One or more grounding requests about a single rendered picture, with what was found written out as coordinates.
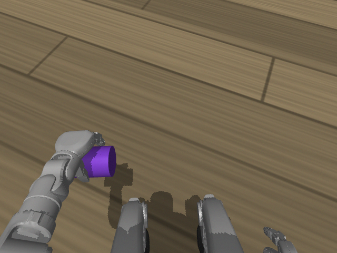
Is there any left robot arm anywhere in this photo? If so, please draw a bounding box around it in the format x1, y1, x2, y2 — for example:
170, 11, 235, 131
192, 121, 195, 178
0, 150, 81, 253

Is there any right robot hand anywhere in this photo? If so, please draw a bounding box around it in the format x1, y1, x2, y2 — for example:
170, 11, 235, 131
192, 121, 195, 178
263, 227, 298, 253

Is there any can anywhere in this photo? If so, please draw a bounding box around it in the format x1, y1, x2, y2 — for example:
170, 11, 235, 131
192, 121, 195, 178
75, 146, 116, 178

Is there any left robot hand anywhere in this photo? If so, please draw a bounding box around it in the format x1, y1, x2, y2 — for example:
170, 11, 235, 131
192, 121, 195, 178
55, 130, 105, 182

